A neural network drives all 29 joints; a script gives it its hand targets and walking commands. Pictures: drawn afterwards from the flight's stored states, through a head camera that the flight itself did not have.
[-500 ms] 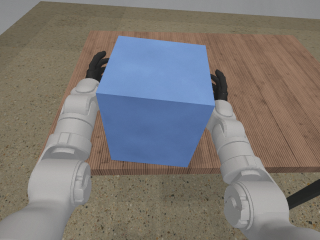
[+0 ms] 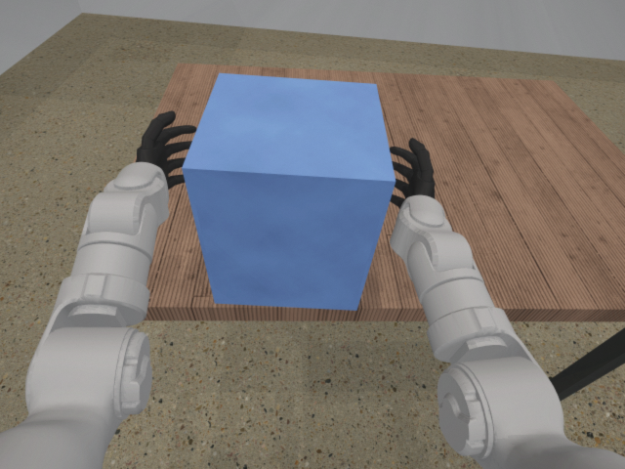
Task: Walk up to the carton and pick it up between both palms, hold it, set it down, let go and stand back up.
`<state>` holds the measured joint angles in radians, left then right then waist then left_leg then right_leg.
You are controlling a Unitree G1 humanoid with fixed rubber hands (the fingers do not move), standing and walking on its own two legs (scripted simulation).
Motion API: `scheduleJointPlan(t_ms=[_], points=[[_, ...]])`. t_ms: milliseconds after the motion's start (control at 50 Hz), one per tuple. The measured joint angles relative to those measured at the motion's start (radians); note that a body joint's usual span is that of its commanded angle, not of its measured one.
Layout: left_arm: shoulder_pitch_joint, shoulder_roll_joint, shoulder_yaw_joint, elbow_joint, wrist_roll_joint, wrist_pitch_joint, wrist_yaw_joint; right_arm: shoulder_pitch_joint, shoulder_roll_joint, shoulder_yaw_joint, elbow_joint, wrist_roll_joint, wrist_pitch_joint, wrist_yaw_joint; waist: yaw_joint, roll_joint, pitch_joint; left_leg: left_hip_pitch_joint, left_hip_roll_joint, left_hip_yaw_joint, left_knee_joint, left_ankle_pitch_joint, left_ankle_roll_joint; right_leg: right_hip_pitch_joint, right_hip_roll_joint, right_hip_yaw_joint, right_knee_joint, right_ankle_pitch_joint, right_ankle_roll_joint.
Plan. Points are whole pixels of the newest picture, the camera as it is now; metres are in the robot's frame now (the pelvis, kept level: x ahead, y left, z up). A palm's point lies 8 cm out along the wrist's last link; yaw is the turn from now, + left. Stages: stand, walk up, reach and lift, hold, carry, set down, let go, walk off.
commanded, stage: set down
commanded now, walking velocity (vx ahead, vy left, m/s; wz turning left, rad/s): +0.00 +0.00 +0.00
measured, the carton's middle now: (291, 198) +0.46 +0.01 +0.11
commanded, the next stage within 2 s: none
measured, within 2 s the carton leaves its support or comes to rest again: neither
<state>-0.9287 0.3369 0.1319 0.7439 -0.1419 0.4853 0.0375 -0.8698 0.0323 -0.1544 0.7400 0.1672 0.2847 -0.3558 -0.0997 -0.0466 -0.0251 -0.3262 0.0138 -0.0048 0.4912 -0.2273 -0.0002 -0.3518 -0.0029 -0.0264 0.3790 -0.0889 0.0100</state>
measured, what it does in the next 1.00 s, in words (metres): stands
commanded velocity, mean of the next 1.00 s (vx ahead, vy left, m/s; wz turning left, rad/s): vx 0.00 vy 0.00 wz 0.00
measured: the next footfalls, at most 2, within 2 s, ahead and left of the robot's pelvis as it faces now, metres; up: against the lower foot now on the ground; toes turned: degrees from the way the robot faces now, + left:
none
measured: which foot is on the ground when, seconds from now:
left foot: down 0.00-1.00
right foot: down 0.00-1.00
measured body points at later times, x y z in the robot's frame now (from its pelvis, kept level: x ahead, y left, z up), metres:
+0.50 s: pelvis -0.01 +0.00 +0.00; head +0.01 +0.03 +0.45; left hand +0.42 +0.22 +0.11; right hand +0.36 -0.17 +0.10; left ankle +0.01 +0.11 -0.74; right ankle +0.06 -0.13 -0.74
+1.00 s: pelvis -0.01 +0.00 +0.00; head -0.03 +0.03 +0.45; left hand +0.36 +0.23 +0.11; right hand +0.30 -0.18 +0.10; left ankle +0.01 +0.11 -0.74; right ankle +0.06 -0.13 -0.74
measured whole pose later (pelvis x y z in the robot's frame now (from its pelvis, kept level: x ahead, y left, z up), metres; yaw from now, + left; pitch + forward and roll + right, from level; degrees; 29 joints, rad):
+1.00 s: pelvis -0.01 +0.00 +0.00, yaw +0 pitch -2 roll -1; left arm -0.41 0.41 0.13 0.31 -0.20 0.53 -0.03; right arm -0.29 0.03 -0.09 0.15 0.22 0.45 -0.32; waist -0.10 -0.05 -0.02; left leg -0.25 0.01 0.00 0.50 -0.22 0.00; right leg -0.27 0.00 -0.03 0.38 -0.08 0.01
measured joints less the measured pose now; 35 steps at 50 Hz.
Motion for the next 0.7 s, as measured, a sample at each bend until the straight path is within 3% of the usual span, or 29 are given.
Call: scheduleJointPlan(t_ms=[140,280,700], points=[[0.047,0.03,0.0,0.0,0.0,-0.013,-0.015,0.048,0.0,0.011,-0.005,0.018,-0.002,0.0,0.0,-0.004,0.0,0.0,0.0,0.0,0.004,0.004,0.0,0.002,0.0,0.0,0.0,0.006,0.0],[0.137,0.045,0.0,-0.028,-0.019,-0.026,-0.021,0.164,0.0,0.017,-0.096,0.031,-0.006,0.0,0.0,-0.004,0.0,0.0,0.0,0.0,0.006,0.005,0.0,0.003,0.0,0.0,0.0,0.008,-0.001],[0.399,0.07,0.0,-0.345,-0.041,0.017,-0.06,0.467,0.0,0.068,-0.446,0.056,0.063,0.016,0.0,-0.003,0.002,0.014,0.0,0.0,0.006,0.005,0.0,0.017,0.0,0.0,0.0,0.008,-0.002]])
